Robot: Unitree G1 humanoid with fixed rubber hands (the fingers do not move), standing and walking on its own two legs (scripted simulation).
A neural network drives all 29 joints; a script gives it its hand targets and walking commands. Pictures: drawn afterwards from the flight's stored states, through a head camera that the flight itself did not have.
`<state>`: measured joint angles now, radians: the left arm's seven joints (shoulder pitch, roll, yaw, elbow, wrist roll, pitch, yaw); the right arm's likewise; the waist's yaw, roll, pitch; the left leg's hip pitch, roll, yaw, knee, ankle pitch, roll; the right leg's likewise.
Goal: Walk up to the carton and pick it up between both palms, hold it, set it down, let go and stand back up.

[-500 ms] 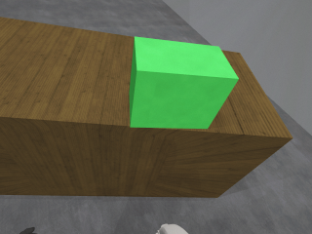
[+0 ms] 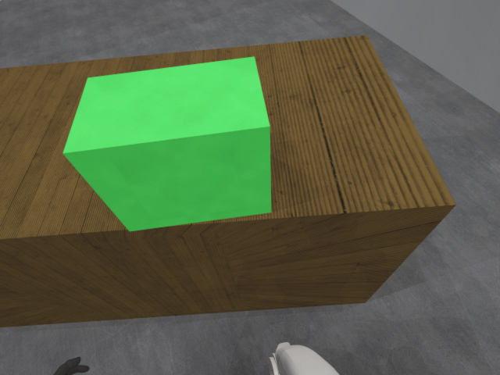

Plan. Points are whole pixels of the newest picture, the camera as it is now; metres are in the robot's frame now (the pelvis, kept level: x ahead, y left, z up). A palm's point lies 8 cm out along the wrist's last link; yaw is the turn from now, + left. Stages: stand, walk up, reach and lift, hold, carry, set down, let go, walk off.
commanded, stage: walk up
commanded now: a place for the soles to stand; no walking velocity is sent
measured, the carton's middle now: (187, 150) +0.50 +0.09 +0.06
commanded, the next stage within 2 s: none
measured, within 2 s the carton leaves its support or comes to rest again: neither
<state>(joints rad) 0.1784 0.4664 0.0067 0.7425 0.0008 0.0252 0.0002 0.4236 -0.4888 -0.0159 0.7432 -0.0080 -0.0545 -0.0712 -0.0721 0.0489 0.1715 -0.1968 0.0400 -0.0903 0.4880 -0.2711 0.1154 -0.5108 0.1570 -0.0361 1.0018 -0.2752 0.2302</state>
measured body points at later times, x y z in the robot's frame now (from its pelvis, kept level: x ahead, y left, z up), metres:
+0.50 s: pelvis +0.01 -0.08 -0.02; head +0.07 -0.16 +0.42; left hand +0.07 +0.27 -0.05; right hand +0.10 -0.40 -0.18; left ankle -0.02 +0.08 -0.67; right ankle +0.04 -0.20 -0.73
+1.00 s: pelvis -0.01 +0.14 -0.01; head +0.00 +0.17 +0.43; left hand +0.08 +0.48 -0.12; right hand +0.05 -0.20 -0.08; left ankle -0.01 +0.16 -0.73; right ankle -0.03 -0.08 -0.64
